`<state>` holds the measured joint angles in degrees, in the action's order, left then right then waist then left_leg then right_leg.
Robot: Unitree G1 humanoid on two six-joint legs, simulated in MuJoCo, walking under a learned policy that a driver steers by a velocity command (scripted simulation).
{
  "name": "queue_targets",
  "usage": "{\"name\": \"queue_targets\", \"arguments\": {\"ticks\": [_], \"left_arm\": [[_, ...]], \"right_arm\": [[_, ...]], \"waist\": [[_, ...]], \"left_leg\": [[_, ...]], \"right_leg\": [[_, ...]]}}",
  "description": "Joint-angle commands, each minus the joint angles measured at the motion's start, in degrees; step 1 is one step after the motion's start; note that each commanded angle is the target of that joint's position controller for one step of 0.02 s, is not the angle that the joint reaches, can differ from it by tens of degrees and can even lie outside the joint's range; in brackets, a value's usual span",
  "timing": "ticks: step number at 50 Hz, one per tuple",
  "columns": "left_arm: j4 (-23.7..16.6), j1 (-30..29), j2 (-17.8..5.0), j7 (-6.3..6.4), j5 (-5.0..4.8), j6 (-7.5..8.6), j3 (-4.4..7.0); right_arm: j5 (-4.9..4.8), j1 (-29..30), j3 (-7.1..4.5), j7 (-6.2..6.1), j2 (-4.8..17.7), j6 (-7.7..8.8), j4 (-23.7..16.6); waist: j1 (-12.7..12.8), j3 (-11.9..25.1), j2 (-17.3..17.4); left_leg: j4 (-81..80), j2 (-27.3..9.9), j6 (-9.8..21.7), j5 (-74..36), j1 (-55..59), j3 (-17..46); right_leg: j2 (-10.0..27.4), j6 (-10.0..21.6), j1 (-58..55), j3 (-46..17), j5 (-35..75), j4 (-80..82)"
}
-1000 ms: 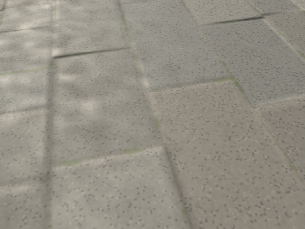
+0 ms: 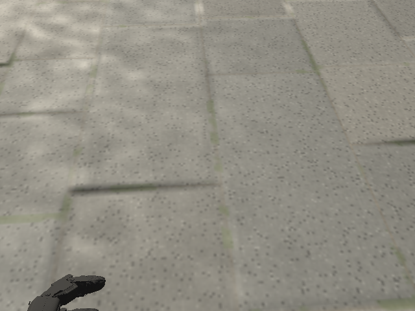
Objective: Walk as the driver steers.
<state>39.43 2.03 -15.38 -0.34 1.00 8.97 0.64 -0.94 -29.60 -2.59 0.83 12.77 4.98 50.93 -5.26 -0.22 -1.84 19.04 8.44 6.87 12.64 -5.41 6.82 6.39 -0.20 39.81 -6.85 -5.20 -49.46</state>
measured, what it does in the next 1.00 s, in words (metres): walks ahead, turning left: right foot, then left foot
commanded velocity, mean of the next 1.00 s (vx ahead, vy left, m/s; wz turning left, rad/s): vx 1.00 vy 0.00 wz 0.29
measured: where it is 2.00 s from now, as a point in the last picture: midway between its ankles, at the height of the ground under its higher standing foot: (130, 95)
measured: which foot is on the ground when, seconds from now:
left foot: down 0.00-0.18, up 0.20-0.62, down 0.64-1.00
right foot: up 0.00-0.16, down 0.18-0.66, up 0.68-1.00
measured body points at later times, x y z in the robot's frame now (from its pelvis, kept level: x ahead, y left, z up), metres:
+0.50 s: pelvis +0.42 +0.00 -0.02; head +0.42 +0.03 +0.43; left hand +0.25 +0.25 -0.15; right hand +0.75 -0.12 -0.06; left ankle +0.53 +0.20 -0.66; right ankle +0.36 -0.18 -0.74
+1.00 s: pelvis +0.80 +0.23 -0.02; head +0.80 +0.22 +0.43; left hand +0.88 +0.53 -0.11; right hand +0.88 -0.03 -0.16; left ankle +0.64 +0.26 -0.74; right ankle +1.06 +0.16 -0.66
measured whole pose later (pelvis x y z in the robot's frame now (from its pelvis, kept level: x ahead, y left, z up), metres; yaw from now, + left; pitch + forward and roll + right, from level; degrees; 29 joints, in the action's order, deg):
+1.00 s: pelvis +0.80 +0.23 -0.02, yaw +17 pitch -2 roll +3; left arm 44.3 10.2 -16.4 -1.8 -2.3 2.1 3.3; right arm 1.4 -25.0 -4.1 0.0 14.0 6.2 49.8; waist -3.6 -0.7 -2.3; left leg 14.2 3.6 0.4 22.3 10.1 -15.3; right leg 7.8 3.4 48.4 -0.6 6.4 -56.6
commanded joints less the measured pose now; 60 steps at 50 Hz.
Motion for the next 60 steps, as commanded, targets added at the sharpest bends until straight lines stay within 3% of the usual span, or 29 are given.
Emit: {"name": "queue_targets", "arguments": {"ticks": [1,6,8,9,10,11,13,14,15,17,22,26,28,30,32,33,34,35,36,38,40,45,50,54,56,57,58,59,60], "left_arm": [[-5.1,-5.5,-2.0,-0.32,-0.18,0.58,0.33],[-8.3,-8.6,-6.8,0.07,-2.84,0.59,2.72],[-6.4,3.5,-10.3,0.50,-3.13,1.00,4.91],[-4.5,17.8,-11.9,1.15,-2.93,0.60,5.50],[-2.3,25.7,-17.5,0.77,-1.00,-0.20,6.63],[-1.8,25.4,-14.3,-0.09,-1.49,-0.51,6.23],[-1.8,19.6,-7.8,0.69,-1.00,-1.78,4.80],[-0.6,18.0,-7.0,0.55,-0.09,-2.18,4.60],[0.2,15.8,-5.5,0.55,0.62,-2.06,4.16],[1.9,12.7,-2.6,-0.11,-0.55,-1.91,3.62],[3.7,11.0,-6.8,0.03,-0.66,-1.26,4.68],[6.3,18.3,-10.3,-0.06,-1.26,-1.41,5.05],[7.6,20.8,-12.8,-0.03,-2.04,-2.31,5.16],[9.3,22.8,-15.1,0.47,-1.96,-3.40,5.01],[10.3,20.0,-15.3,0.99,-2.04,-4.18,4.08],[8.2,25.0,-5.7,0.53,-1.13,-3.65,1.76],[7.8,29.6,-3.5,0.05,-3.85,-1.35,0.55],[6.0,19.8,-9.2,0.42,-6.21,-0.76,2.51],[4.2,15.7,-7.4,0.57,-6.39,-0.68,2.40],[5.1,16.7,-5.2,0.88,-3.81,-2.35,2.65],[6.9,21.2,-3.1,0.09,-4.42,-5.03,2.92],[5.0,14.1,-2.0,-0.18,-4.05,-7.43,3.04],[0.7,4.1,-2.7,-2.84,-3.01,-5.90,2.49],[-0.6,11.4,-7.1,-4.19,-4.47,-6.33,4.63],[4.8,35.5,-15.5,-2.73,-4.05,-9.04,8.65],[7.9,41.5,-14.2,-1.53,-4.24,-9.88,8.56],[7.2,34.2,-12.1,-2.37,-1.47,-8.63,6.56],[2.9,27.3,-8.7,-2.74,-0.04,-6.40,4.95],[1.6,27.3,-6.4,-3.17,-0.64,-5.08,4.88]], "right_arm": [[-0.69,6.6,-2.44,-1.25,10.1,1.46,-7.0],[-2.03,2.7,-2.77,-1.94,9.2,0.15,-5.9],[-0.73,3.9,-2.84,-1.71,9.7,-0.92,-6.3],[1.09,6.9,-1.83,-1.18,7.7,-1.17,-8.5],[-0.98,-3.0,0.56,-0.53,-0.5,-0.17,-10.4],[-3.42,-2.2,1.16,-0.99,2.7,-0.05,-11.2],[-1.86,11.5,-0.38,-1.45,8.5,-0.68,-12.7],[-0.40,15.8,-0.55,-1.05,8.0,-0.71,-14.1],[-0.68,15.6,-0.86,-0.47,6.9,-1.28,-15.0],[-2.26,15.2,-0.68,0.13,4.3,-3.10,-15.9],[-0.82,19.7,-0.11,0.95,4.1,-3.75,-18.9],[-0.65,29.2,0.28,2.61,4.4,-2.19,-20.8],[-0.87,32.6,-0.09,3.31,5.5,-1.44,-22.5],[-0.82,30.0,-1.74,3.18,8.8,-1.40,-23.4],[-0.65,5.5,-5.12,1.44,14.9,-2.08,-17.0],[0.71,-0.2,-5.93,0.15,20.5,-2.04,-14.1],[1.81,-1.5,-5.23,0.51,19.9,-0.81,-15.0],[1.96,-0.1,-3.93,1.15,14.1,0.19,-13.7],[1.43,2.9,-3.42,1.39,12.5,0.73,-12.4],[2.21,11.1,-2.41,1.68,7.9,1.79,-11.4],[2.04,14.1,-1.98,1.88,4.2,2.52,-9.9],[2.51,15.3,-2.15,0.26,4.4,2.71,-7.4],[2.20,12.2,-2.72,-1.85,9.1,2.22,-6.5],[1.54,13.5,-4.17,-3.54,16.9,-0.23,-7.5],[0.21,21.3,-4.44,-2.37,17.7,-0.43,-9.8],[-0.86,26.0,-2.81,-0.83,11.4,0.69,-10.0],[0.02,19.4,0.54,0.56,-1.4,3.37,-13.7],[-0.84,16.0,1.56,1.13,0.1,5.71,-17.5],[-1.71,22.9,0.32,1.22,6.6,6.73,-18.5]], "waist": [[2.4,-6.3,3.8],[1.7,-4.5,6.6],[8.7,3.7,7.7],[15.8,14.9,7.3],[11.2,27.8,-17.7],[11.5,27.6,-24.8],[13.4,8.8,-5.7],[12.2,3.8,-0.2],[9.3,1.7,-1.8],[6.4,-1.3,-3.9],[4.1,-6.4,-0.3],[7.5,-10.2,4.0],[7.1,-10.4,2.1],[2.5,-5.4,-3.8],[-11.9,7.2,-6.3],[-6.5,16.0,9.0],[-3.8,30.9,16.0],[-5.8,20.2,8.5],[-3.7,8.8,7.1],[3.0,1.8,4.0],[6.2,1.0,6.7],[6.5,-7.0,4.5],[4.5,-11.0,0.6],[11.3,-1.6,8.0],[23.9,7.8,10.0],[26.4,3.2,-1.0],[12.2,0.4,-22.7],[7.9,9.9,-20.1],[10.0,6.0,-7.1]], "left_leg": [[-10.8,-9.7,7.3,-1.1,-23.5,11.1],[-1.1,-12.6,4.2,-1.1,-7.7,18.1],[14.2,-10.9,1.6,-19.5,-3.5,16.5],[31.1,-9.1,-0.2,-19.1,-11.7,13.5],[55.0,-1.6,-3.5,9.7,-33.4,6.3],[64.9,-7.1,-2.7,15.6,-43.2,4.7],[66.2,-11.7,-2.7,8.0,-47.0,0.2],[63.1,-13.8,-2.5,6.0,-44.7,-0.5],[60.8,-16.0,-2.3,4.8,-41.3,0.2],[58.6,-18.3,-2.2,6.1,-40.0,-0.2],[47.6,-18.6,-3.6,-8.3,-40.6,-1.2],[29.0,-14.4,-0.8,-17.2,-35.1,-6.8],[23.0,-11.0,0.7,-12.5,-31.9,-10.3],[20.8,-6.5,2.6,-3.2,-24.3,-13.1],[15.7,-7.1,5.4,-7.9,9.7,-10.3],[17.2,-22.1,6.4,3.5,33.3,12.0],[4.1,-31.6,10.1,24.0,37.5,39.6],[-1.8,-29.3,6.3,26.9,29.5,35.7],[-3.0,-28.6,5.6,20.8,19.1,26.9],[-4.4,-24.9,2.7,9.3,2.8,13.1],[-6.9,-23.0,1.1,2.3,-3.7,3.6],[-11.7,-18.1,-2.6,-11.1,-5.5,-13.9],[-13.2,-19.6,-4.0,-23.2,2.3,-22.0],[4.2,-21.4,-6.4,-75.2,10.7,-24.1],[31.9,-21.9,-3.9,-78.8,1.0,-20.6],[60.2,-11.5,-5.6,-31.0,-10.9,-20.8],[80.3,-1.4,-6.5,20.9,-33.9,-10.3],[82.3,-1.5,-3.4,19.6,-42.9,1.1],[76.6,-4.1,-0.7,14.3,-43.1,2.0]], "right_leg": [[-4.7,-2.6,-17.1,4.6,15.7,13.4],[-5.8,-2.6,-19.0,0.4,10.6,23.1],[-6.0,0.2,-30.9,1.9,2.3,22.0],[0.8,2.9,-49.8,-2.5,-4.2,16.0],[17.5,13.5,-74.3,-34.6,-27.6,23.5],[20.7,13.4,-73.8,-50.1,-46.9,31.8],[15.3,8.9,-56.8,-29.1,-29.2,32.7],[13.0,8.5,-48.1,-21.2,-17.7,33.2],[11.4,8.3,-41.9,-15.8,-12.3,34.2],[9.8,7.4,-35.9,-7.1,-8.2,36.7],[8.3,7.7,-29.4,7.9,2.7,42.0],[8.2,6.9,-33.8,14.5,6.9,46.6],[9.6,7.3,-39.6,15.9,24.8,44.1],[11.5,8.1,-46.1,15.4,54.5,33.3],[8.7,6.4,-33.2,14.3,56.9,5.9],[-0.1,4.2,-10.9,11.7,-0.6,-19.3],[-6.2,5.0,-4.1,-2.5,-22.8,-32.3],[-4.2,5.1,1.9,-3.9,-19.6,-35.1],[-2.4,4.6,5.2,-2.3,-15.7,-33.2],[3.1,4.0,-0.4,-1.7,-7.5,-28.3],[5.5,3.5,-5.3,-1.6,-4.3,-26.8],[4.0,2.9,3.1,0.2,6.3,-18.8],[0.9,4.8,4.9,9.5,16.6,-0.8],[-8.2,8.2,-13.9,19.8,8.6,2.8],[-9.1,12.4,-41.9,14.4,0.8,2.3],[-6.9,14.8,-48.2,8.1,3.2,11.1],[-4.9,20.8,-53.5,-11.3,1.7,12.6],[4.5,27.6,-56.1,-38.5,-22.4,27.8],[5.8,24.1,-50.4,-43.0,-32.2,36.8]]}}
